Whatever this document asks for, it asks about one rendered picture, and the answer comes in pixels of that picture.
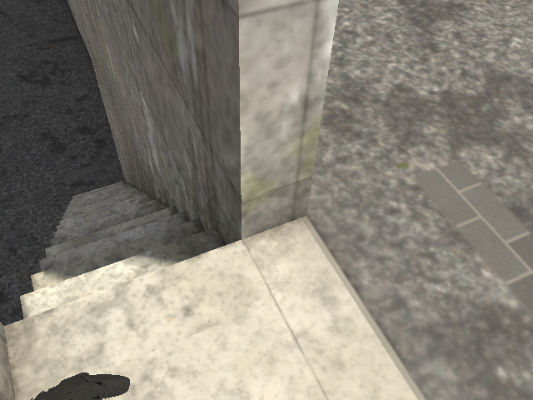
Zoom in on left robot hand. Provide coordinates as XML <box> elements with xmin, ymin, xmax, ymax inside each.
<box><xmin>31</xmin><ymin>372</ymin><xmax>130</xmax><ymax>400</ymax></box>

